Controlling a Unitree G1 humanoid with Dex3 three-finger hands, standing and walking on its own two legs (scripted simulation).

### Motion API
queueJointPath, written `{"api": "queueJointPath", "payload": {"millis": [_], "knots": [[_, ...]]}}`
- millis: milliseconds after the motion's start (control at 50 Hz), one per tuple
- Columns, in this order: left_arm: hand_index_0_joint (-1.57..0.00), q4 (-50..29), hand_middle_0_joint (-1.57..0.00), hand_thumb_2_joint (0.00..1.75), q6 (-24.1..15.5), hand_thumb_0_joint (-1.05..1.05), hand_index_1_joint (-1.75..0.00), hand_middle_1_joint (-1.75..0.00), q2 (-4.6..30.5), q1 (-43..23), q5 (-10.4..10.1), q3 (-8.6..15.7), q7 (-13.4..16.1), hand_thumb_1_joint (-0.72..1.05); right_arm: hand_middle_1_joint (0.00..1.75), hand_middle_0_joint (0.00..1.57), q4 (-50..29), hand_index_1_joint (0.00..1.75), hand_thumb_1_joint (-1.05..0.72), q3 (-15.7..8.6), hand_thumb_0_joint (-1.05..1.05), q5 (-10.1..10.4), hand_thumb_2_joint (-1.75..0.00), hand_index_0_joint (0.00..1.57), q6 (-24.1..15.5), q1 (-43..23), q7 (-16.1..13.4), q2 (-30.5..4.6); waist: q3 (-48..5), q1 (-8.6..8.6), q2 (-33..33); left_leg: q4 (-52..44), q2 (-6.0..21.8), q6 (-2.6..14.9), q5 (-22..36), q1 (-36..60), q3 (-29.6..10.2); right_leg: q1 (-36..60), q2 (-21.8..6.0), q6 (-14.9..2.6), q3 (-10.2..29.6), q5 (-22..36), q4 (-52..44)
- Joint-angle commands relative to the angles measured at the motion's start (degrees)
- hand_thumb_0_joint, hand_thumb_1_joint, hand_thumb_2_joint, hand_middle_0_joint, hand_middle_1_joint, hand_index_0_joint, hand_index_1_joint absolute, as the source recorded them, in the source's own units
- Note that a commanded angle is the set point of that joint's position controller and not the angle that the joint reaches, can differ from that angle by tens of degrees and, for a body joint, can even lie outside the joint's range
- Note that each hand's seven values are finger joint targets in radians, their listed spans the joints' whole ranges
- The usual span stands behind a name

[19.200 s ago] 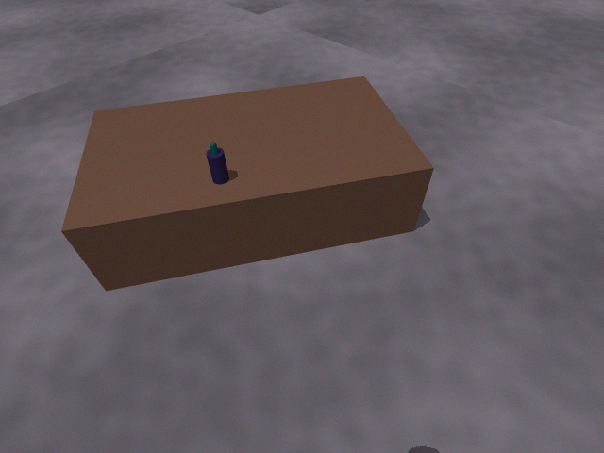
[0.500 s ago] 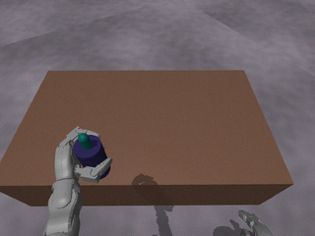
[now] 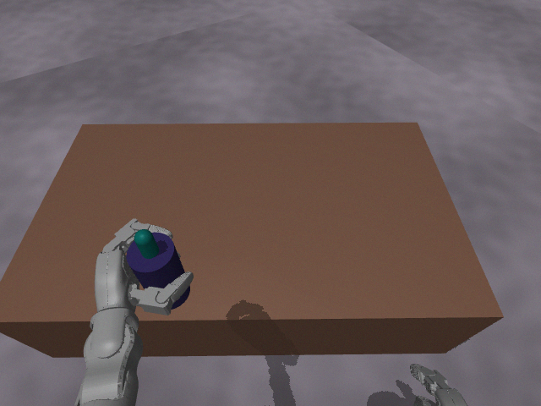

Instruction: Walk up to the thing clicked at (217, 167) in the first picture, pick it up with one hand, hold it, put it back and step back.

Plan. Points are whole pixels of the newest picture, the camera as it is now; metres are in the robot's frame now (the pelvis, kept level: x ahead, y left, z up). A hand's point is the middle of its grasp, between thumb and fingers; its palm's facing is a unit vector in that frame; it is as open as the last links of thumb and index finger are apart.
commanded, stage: hold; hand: left
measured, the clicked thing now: (157, 266) +0.32 +0.17 +0.04
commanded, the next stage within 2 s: crouch in 1.18 s
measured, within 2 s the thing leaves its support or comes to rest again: neither
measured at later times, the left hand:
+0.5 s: hand (163, 270) +0.32 +0.17 +0.03, palm faces +0.15 -0.99 -0.02, open 9.1 cm
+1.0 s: hand (163, 266) +0.33 +0.17 +0.04, palm faces +0.15 -0.99 -0.02, open 9.1 cm
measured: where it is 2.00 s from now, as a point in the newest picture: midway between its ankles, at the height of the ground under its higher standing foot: outside the picture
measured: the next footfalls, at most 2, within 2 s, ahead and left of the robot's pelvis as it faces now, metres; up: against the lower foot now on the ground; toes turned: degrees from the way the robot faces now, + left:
none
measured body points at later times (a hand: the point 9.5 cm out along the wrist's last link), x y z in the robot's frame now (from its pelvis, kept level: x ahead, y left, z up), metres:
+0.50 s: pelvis +0.00 +0.00 +0.00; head +0.04 +0.01 +0.45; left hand +0.31 +0.22 +0.04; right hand +0.13 -0.24 -0.11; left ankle +0.02 +0.12 -0.70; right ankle -0.01 -0.12 -0.70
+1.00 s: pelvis +0.00 +0.00 +0.00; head +0.04 +0.01 +0.45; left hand +0.31 +0.22 +0.04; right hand +0.13 -0.24 -0.11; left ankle +0.02 +0.12 -0.70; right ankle -0.01 -0.12 -0.70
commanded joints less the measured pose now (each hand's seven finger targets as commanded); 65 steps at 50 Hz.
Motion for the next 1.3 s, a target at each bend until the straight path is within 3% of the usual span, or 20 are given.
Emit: {"api": "queueJointPath", "payload": {"millis": [0,20,40,60,100,140,180,220,320,340,520,620,640,780,800,820,840,900,1120,1280], "knots": [[-1.3,-21.0,-1.28,1.31,-7.7,0.0,-1.47,-1.46,9.0,-20.2,-1.6,3.4,0.1,0.19,0.3,0.2,-6.0,0.3,-0.92,-3.0,0.0,0.3,-0.91,0.2,-2.6,-0.6,-0.7,-7.8,-20.2,0.0,4.0,-5.9,-0.9,0.29,17.4,13.9,-1.3,3.8,0.6,-0.5,0.1,18.5,-5.4],[-1.28,-25.7,-1.26,1.3,-8.0,0.0,-1.45,-1.45,7.9,-23.4,-1.5,1.0,-0.1,0.19,0.3,0.2,-7.0,0.3,-0.91,-2.7,0.0,0.3,-0.91,0.2,-2.8,-1.1,-0.7,-7.4,-22.0,-0.41,5.3,-5.9,-0.9,0.24,17.8,14.5,-1.3,4.4,0.5,-0.58,0.2,19.1,-5.5],[-1.27,-23.4,-1.26,1.29,-7.9,0.0,-1.44,-1.44,8.1,-21.4,-1.7,2.0,0.0,0.18,0.3,0.2,-6.5,0.3,-0.91,-2.7,0.0,0.3,-0.91,0.2,-2.8,-0.7,-0.8,-7.5,-21.8,-0.31,3.9,-5.6,-0.9,0.36,18.2,14.8,-1.4,4.7,0.6,-0.45,0.1,19.5,-5.5],[-1.27,-24.6,-1.25,1.28,-7.6,0.0,-1.44,-1.44,6.9,-21.6,-1.6,0.5,0.1,0.17,0.3,0.2,-7.1,0.3,-0.91,-2.4,0.0,0.4,-0.91,0.2,-3.0,-1.4,-1.0,-7.2,-20.7,-0.43,4.0,-6.0,-1.0,0.39,17.5,14.3,-1.3,4.5,0.5,-0.46,0.2,19.4,-5.8],[-1.27,-20.9,-1.25,1.29,-7.2,0.0,-1.44,-1.43,7.9,-21.4,-1.9,2.4,0.4,0.16,0.3,0.2,-5.3,0.3,-0.91,-3.0,0.0,0.3,-0.91,0.2,-2.9,-0.2,-1.0,-8.0,-18.9,-0.73,3.1,-6.6,-0.7,0.22,15.5,13.2,-1.7,3.5,0.8,-0.6,-0.2,17.0,-5.6],[-1.25,-23.6,-1.24,1.28,-7.7,0.0,-1.43,-1.42,6.5,-25.8,-2.2,0.5,0.3,0.17,0.3,0.2,-6.4,0.3,-0.91,-2.5,0.0,0.4,-0.9,0.2,-3.1,-1.4,-1.0,-7.4,-19.9,-1.0,3.5,-6.3,-0.8,0.37,15.0,13.3,-1.6,3.7,0.5,-0.58,0.0,17.3,-6.0],[-1.27,-19.3,-1.25,1.28,-7.0,0.0,-1.42,-1.42,8.0,-23.4,-1.8,2.5,0.2,0.2,0.3,0.2,-6.1,0.3,-0.9,-2.5,0.0,0.6,-0.9,0.2,-3.0,-1.6,-1.2,-7.5,-17.5,-0.6,2.7,-6.4,-1.0,0.56,15.2,11.8,-1.4,4.0,0.3,-0.39,0.1,17.7,-6.2],[-1.27,-18.3,-1.25,1.29,-6.6,0.0,-1.44,-1.43,6.6,-21.4,-1.4,1.0,0.3,0.16,0.3,0.2,-6.2,0.3,-0.91,-2.6,0.0,0.6,-0.9,0.2,-2.8,-1.4,-1.4,-7.6,-17.7,-0.48,1.3,-6.6,-1.0,0.68,14.8,12.5,-1.2,3.9,0.2,-0.34,0.1,17.6,-6.7],[-1.27,-17.1,-1.26,1.3,-6.8,0.0,-1.44,-1.44,8.0,-20.0,-1.5,3.7,0.4,0.2,0.3,0.2,-6.5,0.3,-0.91,-2.9,0.0,0.4,-0.9,0.2,-2.7,-1.7,-0.9,-7.6,-19.4,0.87,2.4,-6.3,-1.2,0.53,16.2,11.9,-1.0,5.3,0.2,-0.43,0.1,18.3,-6.4],[-1.27,-16.9,-1.25,1.29,-6.7,0.0,-1.44,-1.43,6.8,-18.5,-1.2,2.1,0.2,0.2,0.3,0.2,-6.7,0.3,-0.91,-2.9,0.0,0.4,-0.9,0.2,-2.6,-1.4,-0.8,-7.6,-19.5,0.67,2.9,-6.6,-1.1,0.38,16.7,12.9,-1.0,5.1,0.3,-0.53,-0.1,18.5,-6.2],[-1.25,-20.9,-1.24,1.3,-7.9,0.0,-1.43,-1.43,7.7,-24.5,-1.5,2.8,1.2,0.19,0.3,0.2,-6.5,0.3,-0.9,-2.4,0.0,0.4,-0.9,0.2,-3.0,-2.0,-1.1,-7.2,-18.0,-0.58,2.9,-7.1,-1.1,0.41,12.7,12.3,-1.1,3.2,0.4,-0.44,0.2,15.5,-6.5],[-1.25,-19.8,-1.23,1.28,-8.2,0.0,-1.42,-1.42,8.2,-23.2,-1.1,2.7,0.8,0.16,0.3,0.2,-5.9,0.3,-0.91,-2.5,0.0,0.1,-0.9,0.2,-3.3,-1.4,-1.3,-7.3,-20.9,-0.2,3.0,-6.1,-1.1,0.54,15.8,13.7,-1.3,3.9,0.2,-0.4,0.2,18.1,-5.8],[-1.25,-20.6,-1.24,1.28,-8.1,0.0,-1.42,-1.42,7.1,-23.6,-0.8,0.7,0.5,0.16,0.3,0.2,-6.0,0.3,-0.91,-2.6,0.0,0.0,-0.9,0.2,-3.3,-1.0,-1.2,-7.5,-21.6,-0.62,3.9,-6.2,-1.0,0.33,16.1,14.6,-1.5,3.7,0.3,-0.59,0.0,17.9,-5.6],[-1.28,-18.1,-1.26,1.29,-7.4,0.0,-1.43,-1.43,6.4,-23.6,-1.5,1.1,0.4,0.21,0.3,0.2,-6.3,0.3,-0.9,-2.4,0.0,0.5,-0.9,0.2,-3.2,-2.5,-1.1,-7.2,-16.7,-0.07,3.0,-7.5,-1.2,0.19,10.4,11.0,-1.2,3.2,0.2,-0.6,0.0,13.5,-7.0],[-1.27,-16.8,-1.26,1.28,-7.2,0.0,-1.43,-1.43,7.6,-21.5,-1.7,3.1,0.8,0.21,0.3,0.2,-6.2,0.3,-0.91,-2.5,0.0,0.5,-0.9,0.2,-3.1,-1.8,-1.2,-7.6,-19.2,0.49,2.0,-7.0,-1.2,0.31,12.7,12.2,-1.1,4.5,0.1,-0.5,0.0,15.5,-6.9],[-1.27,-17.6,-1.25,1.28,-7.2,0.0,-1.43,-1.43,7.0,-22.7,-1.5,1.8,0.6,0.21,0.3,0.2,-6.1,0.3,-0.9,-2.5,0.0,0.4,-0.9,0.2,-3.2,-1.8,-1.2,-7.5,-18.8,-0.04,2.6,-6.9,-1.0,0.25,13.7,12.3,-1.3,3.9,0.3,-0.55,-0.2,16.1,-6.4],[-1.26,-18.6,-1.24,1.29,-7.4,0.0,-1.42,-1.42,8.0,-22.5,-1.5,3.3,1.1,0.21,0.3,0.2,-6.5,0.3,-0.9,-2.5,0.0,0.5,-0.9,0.2,-3.1,-2.0,-1.1,-7.5,-19.8,0.99,2.9,-6.9,-1.1,0.17,14.3,12.3,-1.2,4.8,0.3,-0.64,-0.1,16.6,-6.5],[-1.26,-17.4,-1.24,1.3,-7.1,0.0,-1.43,-1.43,8.2,-21.1,-1.3,3.5,1.0,0.22,0.3,0.2,-6.1,0.3,-0.9,-2.6,0.0,0.2,-0.9,0.2,-3.0,-1.1,-1.2,-7.5,-19.9,0.25,1.1,-5.9,-1.1,0.65,17.6,12.3,-1.0,5.7,0.3,-0.21,0.1,20.1,-6.1],[-1.26,-19.7,-1.24,1.27,-7.7,0.0,-1.43,-1.43,6.4,-21.5,-1.3,0.3,0.3,0.16,0.3,0.2,-6.2,0.3,-0.91,-2.7,0.0,0.2,-0.91,0.2,-3.4,-1.1,-0.8,-7.5,-20.7,-0.37,4.1,-6.1,-0.9,0.25,17.7,14.7,-1.4,3.6,0.5,-0.54,-0.1,18.9,-5.7],[-1.26,-19.2,-1.25,1.25,-7.2,0.0,-1.39,-1.39,8.3,-23.5,-1.3,2.8,1.1,0.18,0.3,0.2,-6.1,0.3,-0.89,-2.7,0.0,0.5,-0.9,0.2,-3.0,-1.3,-1.2,-7.8,-19.8,-0.08,2.6,-6.2,-0.9,0.59,17.5,13.8,-1.3,4.2,0.3,-0.37,0.0,19.1,-6.2]]}}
